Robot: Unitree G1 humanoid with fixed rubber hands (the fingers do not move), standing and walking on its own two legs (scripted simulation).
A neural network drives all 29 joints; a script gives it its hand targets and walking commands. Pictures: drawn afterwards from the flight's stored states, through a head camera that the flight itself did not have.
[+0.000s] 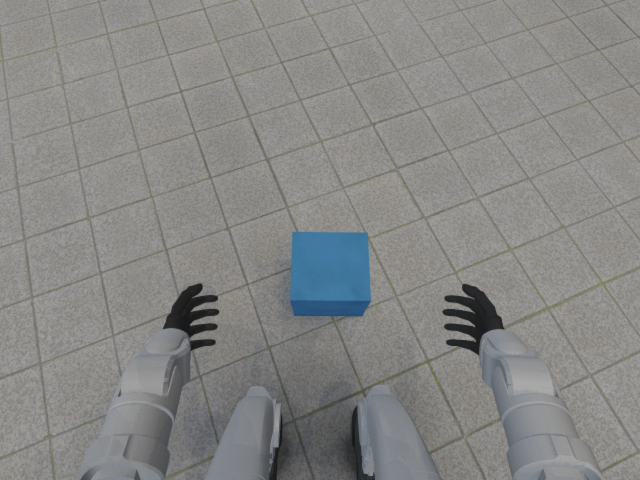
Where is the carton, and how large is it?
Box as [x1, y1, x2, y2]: [290, 232, 370, 315]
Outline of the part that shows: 292,232 290,301 294,315 362,315 370,301 367,233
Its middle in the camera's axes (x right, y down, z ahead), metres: +0.03 +0.11 +1.06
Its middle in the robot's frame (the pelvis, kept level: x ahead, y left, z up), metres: +0.52 -0.03 -0.59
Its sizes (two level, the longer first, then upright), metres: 0.198 0.182 0.195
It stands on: the floor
